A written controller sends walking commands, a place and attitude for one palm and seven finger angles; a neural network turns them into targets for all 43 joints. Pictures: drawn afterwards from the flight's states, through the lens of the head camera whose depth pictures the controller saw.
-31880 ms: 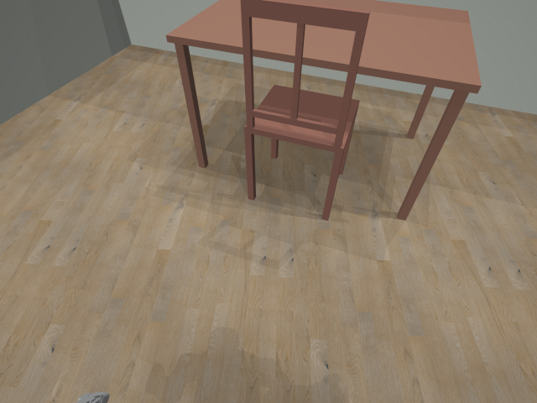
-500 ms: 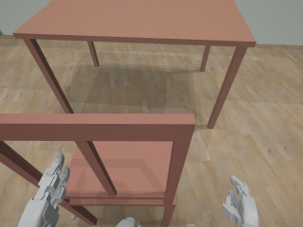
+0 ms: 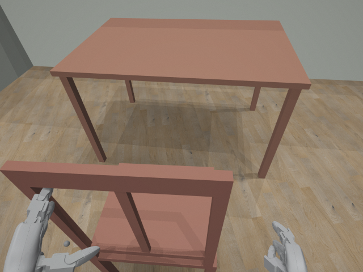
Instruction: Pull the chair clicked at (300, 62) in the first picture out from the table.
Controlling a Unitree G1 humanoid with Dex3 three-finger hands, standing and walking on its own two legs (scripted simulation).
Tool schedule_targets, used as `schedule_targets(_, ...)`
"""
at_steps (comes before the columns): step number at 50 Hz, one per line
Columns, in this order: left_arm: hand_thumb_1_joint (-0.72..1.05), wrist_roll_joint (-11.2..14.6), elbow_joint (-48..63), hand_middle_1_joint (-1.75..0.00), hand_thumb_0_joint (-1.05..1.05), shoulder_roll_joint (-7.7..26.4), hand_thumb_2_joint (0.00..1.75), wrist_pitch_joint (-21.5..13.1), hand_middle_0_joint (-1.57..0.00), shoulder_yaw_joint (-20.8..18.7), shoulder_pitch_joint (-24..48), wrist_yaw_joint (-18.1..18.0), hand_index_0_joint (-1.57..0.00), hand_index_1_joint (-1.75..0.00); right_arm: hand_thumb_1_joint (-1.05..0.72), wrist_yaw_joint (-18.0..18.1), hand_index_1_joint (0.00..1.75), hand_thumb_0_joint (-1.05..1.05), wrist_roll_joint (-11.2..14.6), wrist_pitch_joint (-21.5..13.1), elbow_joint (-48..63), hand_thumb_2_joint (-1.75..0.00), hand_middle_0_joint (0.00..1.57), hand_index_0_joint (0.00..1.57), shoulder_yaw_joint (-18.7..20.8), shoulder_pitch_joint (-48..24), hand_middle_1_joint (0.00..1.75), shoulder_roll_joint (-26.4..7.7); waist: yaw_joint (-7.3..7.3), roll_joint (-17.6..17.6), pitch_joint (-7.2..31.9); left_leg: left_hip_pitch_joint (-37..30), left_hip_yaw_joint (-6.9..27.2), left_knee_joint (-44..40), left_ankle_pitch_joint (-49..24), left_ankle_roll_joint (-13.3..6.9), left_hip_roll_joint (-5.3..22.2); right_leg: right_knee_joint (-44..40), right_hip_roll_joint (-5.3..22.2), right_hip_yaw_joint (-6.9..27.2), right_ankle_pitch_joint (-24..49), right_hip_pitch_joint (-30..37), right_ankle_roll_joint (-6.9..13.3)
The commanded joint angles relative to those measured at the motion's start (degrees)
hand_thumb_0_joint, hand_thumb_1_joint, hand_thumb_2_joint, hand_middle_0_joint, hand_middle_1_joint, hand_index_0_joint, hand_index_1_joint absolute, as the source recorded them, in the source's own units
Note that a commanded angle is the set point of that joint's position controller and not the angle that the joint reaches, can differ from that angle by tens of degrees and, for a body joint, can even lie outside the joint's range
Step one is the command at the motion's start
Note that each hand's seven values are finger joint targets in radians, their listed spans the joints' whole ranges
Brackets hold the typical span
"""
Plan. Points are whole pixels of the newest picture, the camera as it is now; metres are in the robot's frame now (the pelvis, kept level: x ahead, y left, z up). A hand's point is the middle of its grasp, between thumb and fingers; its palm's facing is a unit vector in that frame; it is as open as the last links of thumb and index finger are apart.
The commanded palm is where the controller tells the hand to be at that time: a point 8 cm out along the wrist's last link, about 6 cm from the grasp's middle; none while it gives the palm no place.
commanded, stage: draw the hand back to the body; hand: left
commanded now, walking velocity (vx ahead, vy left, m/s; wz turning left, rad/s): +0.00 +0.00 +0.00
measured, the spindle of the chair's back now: (136, 225) +0.24 +0.15 -0.05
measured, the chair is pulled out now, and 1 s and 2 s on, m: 0.56 0.54 0.57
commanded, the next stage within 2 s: step back with the hand held close in 0.70 s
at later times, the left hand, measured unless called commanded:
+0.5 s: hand (55, 224) +0.17 +0.26 +0.09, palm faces +0.40 -0.76 -0.51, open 7.1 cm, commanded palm +0.15 +0.29 +0.19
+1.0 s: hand (55, 222) +0.17 +0.26 +0.09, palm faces +0.37 -0.79 -0.49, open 7.0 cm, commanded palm +0.13 +0.28 +0.19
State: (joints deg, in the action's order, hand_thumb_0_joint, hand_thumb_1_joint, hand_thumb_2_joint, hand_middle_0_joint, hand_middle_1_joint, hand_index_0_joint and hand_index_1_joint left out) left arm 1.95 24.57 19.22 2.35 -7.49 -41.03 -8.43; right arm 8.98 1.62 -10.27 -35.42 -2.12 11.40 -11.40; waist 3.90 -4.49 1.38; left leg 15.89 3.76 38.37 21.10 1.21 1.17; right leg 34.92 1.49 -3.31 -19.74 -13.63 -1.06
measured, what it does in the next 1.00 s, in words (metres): stands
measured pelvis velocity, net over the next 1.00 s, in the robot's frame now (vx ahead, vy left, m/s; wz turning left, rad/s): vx -0.01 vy -0.02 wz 0.00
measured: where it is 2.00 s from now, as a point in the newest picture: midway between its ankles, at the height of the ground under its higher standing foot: outside the picture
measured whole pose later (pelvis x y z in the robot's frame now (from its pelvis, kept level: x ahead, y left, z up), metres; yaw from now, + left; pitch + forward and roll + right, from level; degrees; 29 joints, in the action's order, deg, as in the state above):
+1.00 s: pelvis -0.01 -0.02 +0.02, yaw +0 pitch -3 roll +0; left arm 4.3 19.7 21.4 7.1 -15.2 -28.7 -8.3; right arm 6.8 2.0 -8.7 -35.2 -1.6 6.9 -13.8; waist 5.3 -3.8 -8.4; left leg 9.2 3.7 27.0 14.7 2.5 1.9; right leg 26.1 0.8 -3.5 -14.6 -8.2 0.1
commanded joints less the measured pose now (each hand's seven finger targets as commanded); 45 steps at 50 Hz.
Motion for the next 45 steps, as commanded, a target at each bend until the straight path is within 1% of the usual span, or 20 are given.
schedule_targets(1, 0.36, -0.5, 19.2, -0.19, 0.00, 11.9, 0.64, -6.0, -0.13, -12.9, 11.5, -2.8, -0.13, -0.19, -0.90, -0.2, 0.30, 0.00, -0.2, -5.0, 8.5, -0.90, 0.20, 0.20, 1.5, -8.1, 0.30, -6.0, -0.61, -4.5, 2.1, -4.0, -0.7, -10.5, -9.7, -1.0, 1.3, -9.2, 2.0, -0.3, 7.4, 1.2, 3.4)
schedule_targets(7, 0.57, -0.1, 22.6, -0.23, 0.00, 15.1, 0.74, -5.8, -0.16, -16.5, 17.7, -3.9, -0.16, -0.23, -0.90, -0.7, 0.30, 0.00, -0.7, -6.7, 6.8, -0.90, 0.20, 0.20, 1.4, -8.0, 0.30, -6.9, -0.29, -5.6, 3.6, -7.7, -0.6, -12.3, -15.0, -0.9, 1.2, -9.8, 2.2, -0.1, 12.3, 4.6, 3.2)
schedule_targets(10, 0.68, 0.2, 23.0, -0.26, 0.00, 15.8, 0.80, -5.6, -0.17, -17.4, 19.9, -4.0, -0.17, -0.26, -0.90, -1.1, 0.30, 0.00, -0.7, -7.5, 6.2, -0.90, 0.20, 0.20, 1.3, -8.2, 0.30, -7.1, -0.08, -4.2, 5.5, -9.5, -1.0, -12.2, -18.0, -1.1, 1.3, -9.6, 2.3, -0.3, 15.2, 5.8, 2.9)
schedule_targets(11, 0.72, 0.3, 23.1, -0.26, 0.00, 17.3, 0.81, -5.3, -0.18, -18.5, 21.2, -4.2, -0.18, -0.26, -0.90, -1.0, 0.30, 0.00, -0.7, -7.6, 5.7, -0.90, 0.20, 0.20, 1.2, -8.1, 0.30, -7.4, -0.10, -6.4, 5.8, -9.2, -1.0, -12.2, -18.1, -1.0, 1.1, -9.9, 2.5, 0.0, 15.5, 6.7, 3.0)
schedule_targets(16, 0.90, 0.3, 26.2, -0.30, 0.00, 20.5, 0.90, -4.9, -0.20, -20.7, 25.9, -4.6, -0.20, -0.30, -0.90, -1.5, 0.30, 0.00, -0.5, -8.9, 4.7, -0.90, 0.20, 0.20, 1.1, -8.3, 0.30, -7.8, 0.19, -8.7, 7.7, -10.6, -1.2, -11.8, -21.1, -1.0, 0.9, -9.2, 2.7, 0.1, 18.3, 7.8, 2.8)
schedule_targets(18, 0.90, 0.3, 25.6, -0.30, 0.00, 18.1, 0.90, -4.9, -0.20, -19.1, 24.2, -4.5, -0.20, -0.30, -0.90, -1.6, 0.30, 0.00, -0.5, -9.3, 4.6, -0.90, 0.20, 0.20, 1.0, -8.3, 0.30, -7.6, 0.26, -6.4, 6.7, -11.0, -1.1, -11.7, -22.9, -1.1, 1.1, -8.8, 2.8, -0.4, 19.8, 7.2, 2.7)
schedule_targets(20, 0.90, 0.4, 26.1, -0.30, 0.00, 18.3, 0.90, -5.1, -0.20, -19.1, 24.3, -4.5, -0.20, -0.30, -0.90, -1.7, 0.30, 0.00, -0.6, -9.6, 4.4, -0.90, 0.20, 0.20, 1.3, -8.5, 0.30, -7.9, 0.42, -4.5, 8.3, -11.7, -1.4, -11.3, -24.3, -1.4, 1.2, -8.4, 2.9, -0.4, 21.6, 7.9, 2.5)
schedule_targets(21, 0.90, 0.4, 25.2, -0.30, 0.00, 18.2, 0.90, -4.5, -0.20, -19.0, 24.4, -4.3, -0.20, -0.30, -0.90, -1.9, 0.30, 0.00, -0.5, -9.7, 4.1, -0.90, 0.20, 0.20, 1.2, -9.1, 0.30, -8.0, 0.25, -7.1, 7.9, -11.2, -1.5, -11.3, -23.0, -1.2, 0.9, -8.8, 2.8, 0.2, 20.6, 7.8, 2.6)
schedule_targets(24, 0.90, 0.3, 26.2, -0.30, 0.00, 18.4, 0.90, -5.0, -0.20, -19.0, 24.7, -4.5, -0.20, -0.30, -0.90, -1.9, 0.30, 0.00, -0.6, -10.0, 4.0, -0.90, 0.20, 0.20, 1.3, -8.5, 0.30, -7.9, 0.47, -5.0, 8.0, -11.6, -1.3, -11.4, -24.7, -1.4, 1.1, -8.2, 3.0, -0.4, 22.3, 8.0, 2.5)
schedule_targets(26, 0.90, 0.2, 26.0, -0.30, 0.00, 19.0, 0.90, -4.7, -0.20, -19.6, 24.7, -4.4, -0.20, -0.30, -0.90, -1.9, 0.30, 0.00, -0.5, -10.3, 3.8, -0.90, 0.20, 0.20, 1.4, -9.1, 0.30, -8.2, 0.50, -6.5, 9.1, -11.9, -1.6, -11.2, -24.3, -1.4, 0.9, -8.3, 3.1, 0.2, 22.0, 8.4, 2.5)
schedule_targets(27, 0.90, 0.2, 26.2, -0.30, 0.00, 17.4, 0.90, -4.8, -0.20, -18.2, 24.1, -4.3, -0.20, -0.30, -0.90, -1.9, 0.30, 0.00, -0.4, -10.3, 3.9, -0.90, 0.20, 0.20, 1.0, -8.6, 0.30, -7.6, 0.48, -6.7, 7.8, -11.2, -1.8, -11.3, -24.8, -1.3, 0.8, -8.6, 3.3, -0.2, 22.6, 8.1, 2.5)
schedule_targets(30, 0.90, 0.3, 25.7, -0.30, 0.00, 18.1, 0.90, -5.0, -0.20, -19.0, 24.3, -4.3, -0.20, -0.30, -0.90, -2.0, 0.30, 0.00, -0.5, -10.2, 3.8, -0.90, 0.20, 0.20, 1.4, -8.8, 0.30, -7.8, 0.43, -3.8, 8.5, -11.7, -2.1, -10.9, -25.8, -1.6, 0.9, -8.3, 3.2, -0.3, 24.7, 8.5, 2.2)
schedule_targets(32, 0.90, 0.3, 25.9, -0.30, 0.00, 16.9, 0.90, -4.7, -0.20, -17.8, 24.4, -4.1, -0.20, -0.30, -0.90, -2.0, 0.30, 0.00, -0.3, -10.1, 3.9, -0.90, 0.20, 0.20, 1.1, -8.8, 0.30, -7.5, 0.28, -5.8, 7.2, -11.3, -2.1, -11.1, -25.0, -1.5, 0.8, -8.9, 3.3, 0.0, 23.9, 7.8, 2.4)
schedule_targets(35, 0.90, 0.2, 25.9, -0.30, 0.00, 17.9, 0.90, -5.1, -0.20, -18.8, 24.5, -4.3, -0.20, -0.30, -0.90, -2.0, 0.30, 0.00, -0.4, -10.1, 3.8, -0.90, 0.20, 0.20, 1.3, -8.8, 0.30, -7.6, 0.49, -5.0, 8.3, -11.9, -1.9, -11.5, -25.6, -1.5, 0.9, -8.5, 3.2, -0.5, 23.3, 8.3, 2.3)
schedule_targets(37, 0.90, 0.2, 25.9, -0.30, 0.00, 17.1, 0.90, -4.9, -0.20, -18.0, 24.5, -4.0, -0.20, -0.30, -0.90, -2.1, 0.30, 0.00, -0.2, -10.1, 3.9, -0.90, 0.20, 0.20, 1.0, -8.9, 0.30, -7.3, 0.34, -6.9, 7.2, -11.7, -2.1, -11.6, -23.9, -1.4, 0.8, -9.3, 3.3, -0.1, 21.9, 7.6, 2.4)
schedule_targets(39, 0.90, 0.2, 25.5, -0.30, 0.00, 18.0, 0.90, -5.1, -0.20, -18.8, 25.5, -4.2, -0.20, -0.30, -0.90, -1.9, 0.30, 0.00, -0.4, -10.0, 4.0, -0.90, 0.20, 0.20, 1.2, -9.1, 0.30, -7.7, 0.35, -5.1, 7.0, -11.3, -1.7, -12.0, -23.0, -1.4, 1.0, -9.3, 3.0, -0.4, 20.7, 7.5, 2.3)
schedule_targets(41, 0.90, 0.3, 25.4, -0.30, 0.00, 17.7, 0.90, -4.9, -0.20, -17.8, 28.0, -3.9, -0.20, -0.30, -0.90, -2.0, 0.30, 0.00, -0.3, -10.1, 3.8, -0.90, 0.20, 0.20, 1.0, -9.2, 0.30, -8.0, -0.22, -7.0, 7.2, -11.2, -1.9, -12.2, -20.8, -1.4, 0.7, -9.7, 3.0, 0.2, 18.6, 7.3, 2.4)
schedule_targets(42, 0.90, 2.3, 22.6, -0.30, 0.00, 23.2, 0.90, -7.1, -0.20, -22.8, 34.6, -2.5, -0.20, -0.30, -0.90, -1.5, 0.30, 0.00, 1.1, -6.1, 6.7, -0.90, 0.20, 0.20, 2.6, -6.4, 0.30, -9.4, -2.12, -2.1, -4.2, -7.1, 0.0, -12.4, -20.8, -2.1, 2.6, -13.7, 4.2, 7.6, 24.0, 1.4, 2.7)
schedule_targets(43, 0.90, 1.9, 19.4, -0.30, 0.00, 18.9, 0.90, -7.0, -0.20, -19.9, 31.9, -1.7, -0.20, -0.30, -0.90, -1.8, 0.30, 0.00, 0.8, -4.2, 6.6, -0.90, 0.20, 0.20, 2.5, -6.5, 0.30, -8.0, -2.46, 0.3, -2.4, -7.8, -0.1, -12.1, -19.9, -2.0, 2.7, -14.2, 5.5, 6.7, 26.2, 3.0, 2.7)
schedule_targets(45, 0.90, 1.7, 21.3, -0.30, 0.00, 18.2, 0.90, -7.8, -0.20, -19.1, 31.4, -1.4, -0.20, -0.30, -0.90, -1.9, 0.30, 0.00, 0.7, -2.3, 8.1, -0.90, 0.20, 0.20, 2.7, -7.6, 0.30, -8.1, -2.43, 1.4, 1.7, -10.0, -0.4, -11.4, -23.3, -1.9, 2.9, -13.1, 6.3, 7.0, 31.9, 6.2, 2.6)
